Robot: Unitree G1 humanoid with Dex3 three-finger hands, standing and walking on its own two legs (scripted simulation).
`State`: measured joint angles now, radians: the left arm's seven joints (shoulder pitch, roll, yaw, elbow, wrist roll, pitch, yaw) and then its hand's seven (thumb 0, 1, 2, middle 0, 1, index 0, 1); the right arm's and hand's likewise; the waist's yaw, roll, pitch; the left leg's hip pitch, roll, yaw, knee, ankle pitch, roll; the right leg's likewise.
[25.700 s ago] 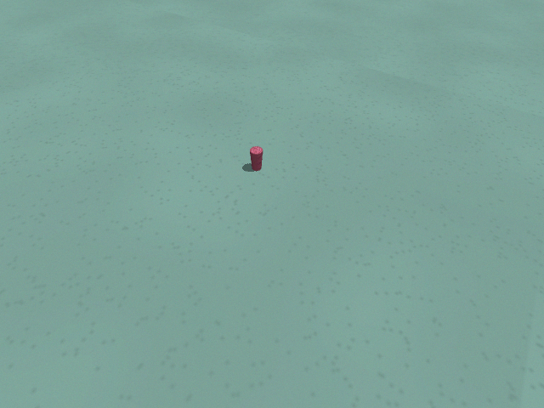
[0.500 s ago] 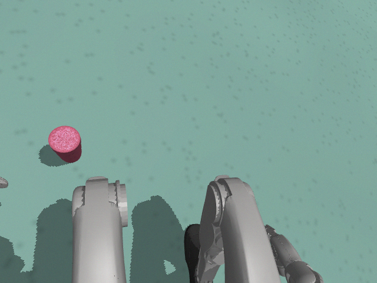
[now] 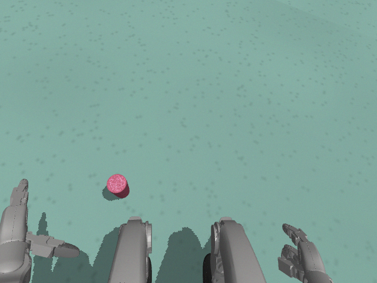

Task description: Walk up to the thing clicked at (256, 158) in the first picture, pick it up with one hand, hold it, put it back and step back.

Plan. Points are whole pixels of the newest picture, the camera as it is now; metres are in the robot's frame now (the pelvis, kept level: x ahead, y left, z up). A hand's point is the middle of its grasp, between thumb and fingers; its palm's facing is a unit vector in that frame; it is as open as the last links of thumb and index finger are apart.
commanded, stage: home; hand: left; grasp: from the side
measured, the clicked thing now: (119, 187) +0.44 +0.24 -0.48
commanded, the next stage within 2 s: none
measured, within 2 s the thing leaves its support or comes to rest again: neither
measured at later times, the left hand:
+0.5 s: hand (25, 231) +0.24 +0.22 +0.11, palm faces +0.15 -0.93 -0.32, open 17.5 cm
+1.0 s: hand (27, 254) +0.21 +0.20 +0.12, palm faces +0.15 -0.94 -0.29, open 17.6 cm
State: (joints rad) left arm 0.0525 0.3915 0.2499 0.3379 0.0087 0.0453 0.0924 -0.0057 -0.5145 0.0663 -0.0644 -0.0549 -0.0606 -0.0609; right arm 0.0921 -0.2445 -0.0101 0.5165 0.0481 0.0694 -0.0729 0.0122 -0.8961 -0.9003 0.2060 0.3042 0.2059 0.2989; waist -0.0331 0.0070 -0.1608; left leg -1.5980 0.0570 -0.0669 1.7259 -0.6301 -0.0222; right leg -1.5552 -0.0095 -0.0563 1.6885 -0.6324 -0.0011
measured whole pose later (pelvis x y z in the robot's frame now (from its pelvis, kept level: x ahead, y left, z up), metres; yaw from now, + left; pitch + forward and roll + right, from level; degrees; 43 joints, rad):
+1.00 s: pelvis +0.05 +0.01 +0.18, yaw +3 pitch +7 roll -2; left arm 0.47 0.21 -0.01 0.00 0.00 0.26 0.14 -0.01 -0.57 0.03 -0.05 -0.05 -0.05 -0.05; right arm 0.28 -0.21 0.03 0.49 0.01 -0.12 -0.18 0.02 -0.89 -0.90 0.21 0.30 0.21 0.30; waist -0.02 0.03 -0.10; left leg -0.64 0.05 -0.03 0.97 -0.46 -0.01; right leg -0.59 -0.01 -0.06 0.91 -0.45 0.02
